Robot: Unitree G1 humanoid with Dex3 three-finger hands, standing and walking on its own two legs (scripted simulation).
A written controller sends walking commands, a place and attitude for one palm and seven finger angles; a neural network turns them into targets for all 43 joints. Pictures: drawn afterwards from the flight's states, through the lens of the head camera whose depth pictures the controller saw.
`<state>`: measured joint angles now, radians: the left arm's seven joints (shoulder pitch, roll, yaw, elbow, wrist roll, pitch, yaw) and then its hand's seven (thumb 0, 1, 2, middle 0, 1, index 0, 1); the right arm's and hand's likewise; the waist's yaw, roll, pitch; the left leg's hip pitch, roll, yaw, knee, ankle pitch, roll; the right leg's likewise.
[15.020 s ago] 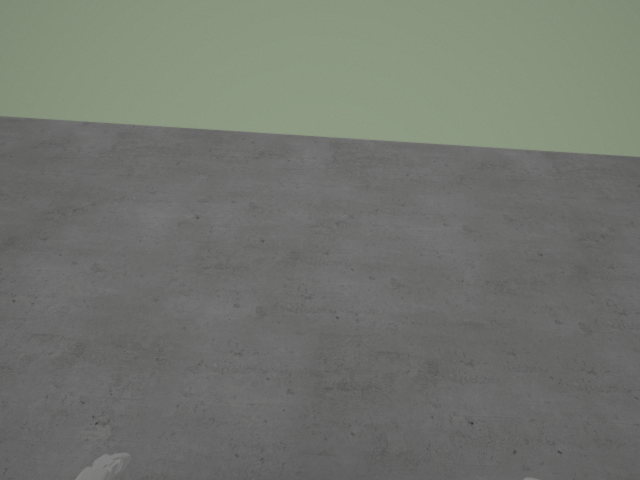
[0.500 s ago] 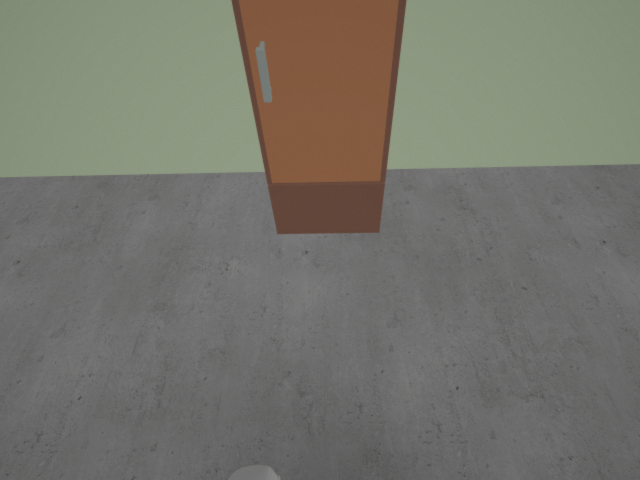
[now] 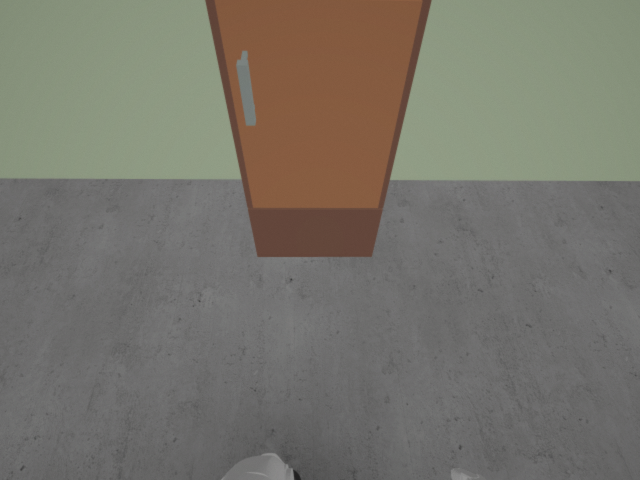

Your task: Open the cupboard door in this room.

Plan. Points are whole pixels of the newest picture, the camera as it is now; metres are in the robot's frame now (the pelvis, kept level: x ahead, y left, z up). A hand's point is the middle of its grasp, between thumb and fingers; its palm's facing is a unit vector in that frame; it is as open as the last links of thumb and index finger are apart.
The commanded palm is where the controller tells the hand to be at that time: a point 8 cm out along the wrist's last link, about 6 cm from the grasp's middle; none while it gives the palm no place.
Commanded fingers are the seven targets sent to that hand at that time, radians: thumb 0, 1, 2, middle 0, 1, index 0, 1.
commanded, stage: take the last steps up to it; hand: left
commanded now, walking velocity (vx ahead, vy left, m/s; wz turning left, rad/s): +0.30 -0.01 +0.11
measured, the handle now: (247, 89) +0.83 +0.23 -0.02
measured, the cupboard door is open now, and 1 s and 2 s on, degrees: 0 0 0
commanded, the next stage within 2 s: come to a stop and stand still in 0.66 s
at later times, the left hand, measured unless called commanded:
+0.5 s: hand (256, 366) +0.28 +0.13 -0.14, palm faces +0.03 -0.98 -0.18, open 7.3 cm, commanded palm none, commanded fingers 0.00 0.90 0.90 -0.20 -0.30 -0.20 -0.30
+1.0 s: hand (230, 389) +0.25 +0.17 -0.17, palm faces +0.14 -0.98 -0.15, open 7.3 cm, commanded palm none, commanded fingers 0.00 0.90 0.90 -0.20 -0.30 -0.20 -0.30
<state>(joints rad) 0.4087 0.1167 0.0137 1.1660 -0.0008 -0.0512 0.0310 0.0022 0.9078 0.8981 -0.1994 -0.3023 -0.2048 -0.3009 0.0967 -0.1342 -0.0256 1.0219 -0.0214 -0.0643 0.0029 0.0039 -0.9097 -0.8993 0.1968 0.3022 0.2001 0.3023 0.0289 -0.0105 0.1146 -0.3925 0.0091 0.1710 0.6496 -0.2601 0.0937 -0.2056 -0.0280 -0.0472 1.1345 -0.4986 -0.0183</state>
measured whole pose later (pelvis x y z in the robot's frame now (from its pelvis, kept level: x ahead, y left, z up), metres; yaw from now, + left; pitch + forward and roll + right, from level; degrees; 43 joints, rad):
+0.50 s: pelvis +0.18 -0.04 +0.01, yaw +4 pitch -1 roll +0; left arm 0.13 0.14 0.03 1.00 0.02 -0.07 -0.01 0.00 0.91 0.90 -0.20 -0.30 -0.20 -0.30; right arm 0.39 -0.14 -0.04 1.15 -0.02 -0.02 0.00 0.01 -0.91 -0.90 0.20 0.30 0.20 0.30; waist -0.05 0.03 0.07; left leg -0.23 0.03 0.06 0.93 -0.50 0.02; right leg -0.31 -0.07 -0.16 0.59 -0.25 -0.03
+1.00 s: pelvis +0.30 +0.01 +0.02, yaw +5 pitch -1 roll -1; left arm 0.29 0.16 0.02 1.13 0.01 0.02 0.03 0.00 0.91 0.90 -0.20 -0.30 -0.20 -0.30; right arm 0.10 -0.13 -0.02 1.04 -0.01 -0.02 -0.04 0.00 -0.92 -0.90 0.20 0.30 0.20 0.30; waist 0.03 -0.04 0.10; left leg -0.25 0.06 0.15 0.50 -0.22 0.04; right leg -0.28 -0.07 -0.07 0.83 -0.52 0.04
